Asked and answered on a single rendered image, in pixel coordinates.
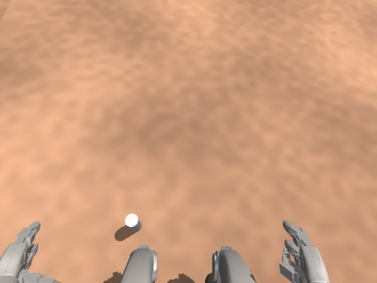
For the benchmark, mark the can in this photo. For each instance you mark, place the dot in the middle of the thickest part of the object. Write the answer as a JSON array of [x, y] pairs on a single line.
[[133, 222]]

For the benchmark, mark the right robot hand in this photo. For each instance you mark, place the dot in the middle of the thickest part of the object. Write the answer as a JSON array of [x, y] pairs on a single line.
[[309, 266]]

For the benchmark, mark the left robot hand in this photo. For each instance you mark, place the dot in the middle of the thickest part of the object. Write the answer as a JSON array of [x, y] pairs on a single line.
[[17, 257]]

